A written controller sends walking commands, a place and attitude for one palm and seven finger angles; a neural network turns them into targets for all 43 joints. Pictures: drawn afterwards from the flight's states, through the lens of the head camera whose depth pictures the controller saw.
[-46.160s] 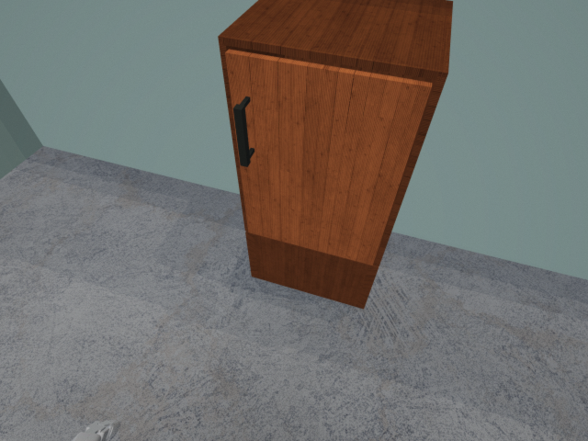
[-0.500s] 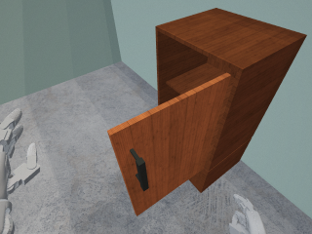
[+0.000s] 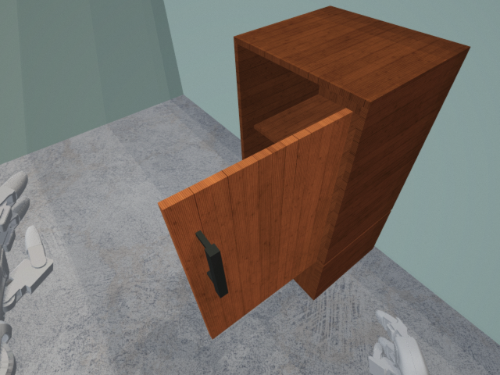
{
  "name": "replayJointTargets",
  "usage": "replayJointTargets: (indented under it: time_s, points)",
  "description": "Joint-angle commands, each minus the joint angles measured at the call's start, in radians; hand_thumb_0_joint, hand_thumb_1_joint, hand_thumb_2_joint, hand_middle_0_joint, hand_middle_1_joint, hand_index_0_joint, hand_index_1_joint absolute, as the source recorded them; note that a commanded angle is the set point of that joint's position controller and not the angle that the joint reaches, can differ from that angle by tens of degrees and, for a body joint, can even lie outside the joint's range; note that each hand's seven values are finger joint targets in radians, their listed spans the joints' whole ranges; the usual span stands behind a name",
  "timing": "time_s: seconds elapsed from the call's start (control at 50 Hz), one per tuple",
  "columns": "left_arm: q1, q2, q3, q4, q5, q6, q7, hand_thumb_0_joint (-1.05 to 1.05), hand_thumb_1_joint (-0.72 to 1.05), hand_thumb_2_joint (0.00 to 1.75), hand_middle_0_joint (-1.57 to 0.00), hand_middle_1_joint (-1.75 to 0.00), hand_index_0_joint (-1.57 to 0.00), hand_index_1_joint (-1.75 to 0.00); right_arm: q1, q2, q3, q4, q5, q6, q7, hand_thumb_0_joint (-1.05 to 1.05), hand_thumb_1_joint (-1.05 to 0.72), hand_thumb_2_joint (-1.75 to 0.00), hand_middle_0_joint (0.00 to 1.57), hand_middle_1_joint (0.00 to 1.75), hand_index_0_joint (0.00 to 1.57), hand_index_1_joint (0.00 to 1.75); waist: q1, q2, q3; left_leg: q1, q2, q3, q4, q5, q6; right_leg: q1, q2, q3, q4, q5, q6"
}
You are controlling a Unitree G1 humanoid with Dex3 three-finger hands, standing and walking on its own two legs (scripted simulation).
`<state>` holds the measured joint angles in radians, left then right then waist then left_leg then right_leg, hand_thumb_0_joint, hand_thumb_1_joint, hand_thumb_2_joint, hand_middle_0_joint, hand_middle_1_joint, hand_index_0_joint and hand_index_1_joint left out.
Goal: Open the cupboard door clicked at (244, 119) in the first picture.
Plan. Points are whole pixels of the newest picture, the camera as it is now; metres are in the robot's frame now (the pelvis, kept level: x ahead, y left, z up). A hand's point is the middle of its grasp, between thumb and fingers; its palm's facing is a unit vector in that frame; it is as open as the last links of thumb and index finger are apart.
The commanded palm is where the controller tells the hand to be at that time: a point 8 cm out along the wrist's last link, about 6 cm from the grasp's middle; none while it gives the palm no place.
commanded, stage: step back with the hand held close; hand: left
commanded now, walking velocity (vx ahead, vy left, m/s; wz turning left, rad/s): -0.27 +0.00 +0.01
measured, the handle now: (212, 265) +0.31 +0.12 -0.03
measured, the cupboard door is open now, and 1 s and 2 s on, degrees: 88 88 88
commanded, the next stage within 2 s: stop stepping back and stand still in 1.16 s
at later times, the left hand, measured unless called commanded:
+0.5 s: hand (6, 316) +0.13 +0.29 +0.15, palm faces +0.40 -0.76 -0.51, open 7.4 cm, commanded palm +0.07 +0.33 +0.17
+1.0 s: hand out of the picture +0.04 +0.29 +0.15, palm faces +0.49 -0.75 -0.44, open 7.4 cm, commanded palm -0.03 +0.33 +0.17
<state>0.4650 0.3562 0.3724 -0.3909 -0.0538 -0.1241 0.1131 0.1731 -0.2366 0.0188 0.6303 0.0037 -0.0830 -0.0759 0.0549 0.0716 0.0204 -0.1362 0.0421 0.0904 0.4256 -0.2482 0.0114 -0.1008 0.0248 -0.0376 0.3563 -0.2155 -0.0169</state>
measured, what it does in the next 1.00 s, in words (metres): walks backwards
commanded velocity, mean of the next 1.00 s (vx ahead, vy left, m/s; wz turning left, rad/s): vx -0.31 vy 0.00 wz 0.01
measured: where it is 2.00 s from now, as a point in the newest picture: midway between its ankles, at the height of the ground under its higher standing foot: outside the picture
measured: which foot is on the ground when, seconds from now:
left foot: down 0.00-0.90, up 0.92-1.00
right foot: down 0.00-1.00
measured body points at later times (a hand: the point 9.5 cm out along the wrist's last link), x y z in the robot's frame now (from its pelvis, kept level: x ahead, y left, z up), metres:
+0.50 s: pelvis -0.07 +0.03 -0.01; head -0.05 +0.03 +0.43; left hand +0.11 +0.32 +0.18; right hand +0.10 -0.22 -0.09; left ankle -0.01 +0.11 -0.74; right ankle -0.01 -0.11 -0.74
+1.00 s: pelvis -0.15 +0.02 -0.03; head -0.12 +0.04 +0.42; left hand +0.01 +0.33 +0.17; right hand +0.05 -0.21 -0.10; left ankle -0.08 +0.12 -0.73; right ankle -0.02 -0.10 -0.74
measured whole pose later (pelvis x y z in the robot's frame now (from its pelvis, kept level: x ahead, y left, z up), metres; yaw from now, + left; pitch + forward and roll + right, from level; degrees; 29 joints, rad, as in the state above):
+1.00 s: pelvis -0.15 +0.02 -0.03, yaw +4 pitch -1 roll +1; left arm 0.52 0.39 0.42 -0.57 -0.01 -0.23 0.17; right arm 0.16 -0.21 -0.02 0.62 0.00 -0.08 -0.06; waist 0.01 -0.06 0.07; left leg -0.46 -0.03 0.06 0.75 -0.42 0.01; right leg -0.46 0.01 0.10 0.61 -0.14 0.03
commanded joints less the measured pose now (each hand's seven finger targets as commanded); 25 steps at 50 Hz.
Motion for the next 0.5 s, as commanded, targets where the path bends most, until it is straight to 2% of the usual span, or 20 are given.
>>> replayJointTargets:
  time_s: [0.0, 0.02, 0.08, 0.12, 0.18, 0.24, 0.3, 0.32, 0.34, 0.4, 0.44, 0.48]
  points:
    - [0.003, 0.181, 0.105, -0.169, 0.007, -0.08, 0.01, 0.0, 0.9, 0.9, -0.2, -0.3, -0.2, -0.3, -0.107, -0.117, -0.056, -0.183, -0.004, -0.019, -0.01, 0.0, -0.9, -0.9, 0.2, 0.3, 0.2, 0.3, -0.041, -0.043, -0.12, 0.048, 0.022, -0.038, -0.025, 0.201, 0.018, -0.085, -0.096, 0.13, -0.04, 0.374, 0.005]
    - [0.012, 0.186, 0.107, -0.189, 0.008, -0.083, 0.012, 0.0, 0.9, 0.9, -0.2, -0.3, -0.2, -0.3, -0.11, -0.121, -0.059, -0.188, -0.004, -0.014, -0.014, 0.0, -0.9, -0.9, 0.2, 0.3, 0.2, 0.3, -0.037, -0.028, -0.149, 0.046, 0.028, -0.04, -0.031, 0.249, 0.016, -0.055, -0.095, 0.11, -0.015, 0.406, 0.006]
    - [0.058, 0.218, 0.141, -0.219, 0.007, -0.078, 0.021, 0.0, 0.9, 0.9, -0.2, -0.3, -0.2, -0.3, -0.108, -0.116, -0.065, -0.215, 0.0, 0.01, -0.015, 0.0, -0.9, -0.9, 0.2, 0.3, 0.2, 0.3, -0.037, -0.065, -0.201, 0.042, 0.041, -0.04, -0.02, 0.338, 0.013, -0.041, -0.085, 0.109, 0.03, 0.478, 0.011]
    - [0.063, 0.248, 0.168, -0.251, 0.006, -0.078, 0.029, 0.0, 0.9, 0.9, -0.2, -0.3, -0.2, -0.3, -0.115, -0.116, -0.068, -0.226, 0.002, 0.022, -0.021, 0.0, -0.9, -0.9, 0.2, 0.3, 0.2, 0.3, -0.034, -0.05, -0.205, 0.013, 0.042, -0.05, -0.021, 0.348, 0.012, -0.032, -0.084, 0.103, 0.049, 0.473, 0.011]
    - [0.099, 0.252, 0.183, -0.271, 0.004, -0.08, 0.038, 0.0, 0.9, 0.9, -0.2, -0.3, -0.2, -0.3, -0.105, -0.11, -0.07, -0.244, 0.005, 0.033, -0.022, 0.0, -0.9, -0.9, 0.2, 0.3, 0.2, 0.3, -0.035, -0.05, -0.2, -0.032, 0.049, -0.057, -0.025, 0.329, 0.012, -0.033, -0.076, 0.107, 0.075, 0.447, 0.012]
    - [0.106, 0.257, 0.191, -0.301, 0.008, -0.089, 0.047, 0.0, 0.9, 0.9, -0.2, -0.3, -0.2, -0.3, -0.103, -0.111, -0.073, -0.253, 0.005, 0.033, -0.025, 0.0, -0.9, -0.9, 0.2, 0.3, 0.2, 0.3, -0.035, -0.005, -0.186, -0.085, 0.059, -0.068, -0.042, 0.269, 0.019, -0.032, -0.066, 0.106, 0.102, 0.38, 0.017]
    - [0.105, 0.238, 0.179, -0.298, 0.013, -0.095, 0.052, 0.0, 0.9, 0.9, -0.2, -0.3, -0.2, -0.3, -0.091, -0.116, -0.074, -0.257, 0.006, 0.023, -0.024, 0.0, -0.9, -0.9, 0.2, 0.3, 0.2, 0.3, -0.037, -0.003, -0.144, -0.187, 0.078, -0.088, -0.081, 0.102, 0.035, -0.03, -0.051, 0.106, 0.131, 0.261, 0.024]
    - [0.093, 0.236, 0.179, -0.31, 0.017, -0.101, 0.055, 0.0, 0.9, 0.9, -0.2, -0.3, -0.2, -0.3, -0.087, -0.124, -0.077, -0.256, 0.005, 0.018, -0.025, 0.0, -0.9, -0.9, 0.2, 0.3, 0.2, 0.3, -0.039, 0.021, -0.143, -0.235, 0.083, -0.104, -0.094, 0.038, 0.042, -0.002, -0.049, 0.104, 0.142, 0.23, 0.023]
    - [0.094, 0.235, 0.18, -0.307, 0.021, -0.104, 0.058, 0.0, 0.9, 0.9, -0.2, -0.3, -0.2, -0.3, -0.085, -0.121, -0.076, -0.256, 0.005, 0.011, -0.026, 0.0, -0.9, -0.9, 0.2, 0.3, 0.2, 0.3, -0.041, 0.012, -0.119, -0.276, 0.089, -0.113, -0.108, -0.042, 0.049, -0.002, -0.045, 0.112, 0.155, 0.203, 0.023]
    - [0.069, 0.219, 0.178, -0.31, 0.036, -0.121, 0.064, 0.0, 0.9, 0.9, -0.2, -0.3, -0.2, -0.3, -0.074, -0.128, -0.078, -0.255, 0.005, -0.009, -0.026, 0.0, -0.9, -0.9, 0.2, 0.3, 0.2, 0.3, -0.047, 0.034, -0.081, -0.422, 0.108, -0.147, -0.146, -0.282, 0.072, 0.031, -0.034, 0.11, 0.2, 0.101, 0.026]
    - [0.058, 0.213, 0.178, -0.298, 0.044, -0.126, 0.07, 0.0, 0.9, 0.9, -0.2, -0.3, -0.2, -0.3, -0.066, -0.126, -0.078, -0.25, 0.0, -0.021, -0.03, 0.0, -0.9, -0.9, 0.2, 0.3, 0.2, 0.3, -0.05, 0.012, -0.054, -0.487, 0.11, -0.165, -0.144, -0.367, 0.079, 0.031, -0.033, 0.12, 0.204, 0.038, 0.024]
    - [0.039, 0.213, 0.182, -0.309, 0.049, -0.138, 0.071, 0.0, 0.9, 0.9, -0.2, -0.3, -0.2, -0.3, -0.051, -0.127, -0.081, -0.242, 0.001, -0.035, -0.029, 0.0, -0.9, -0.9, 0.2, 0.3, 0.2, 0.3, -0.054, -0.011, -0.066, -0.483, 0.101, -0.162, -0.108, -0.395, 0.079, 0.002, -0.044, 0.141, 0.187, -0.01, 0.019]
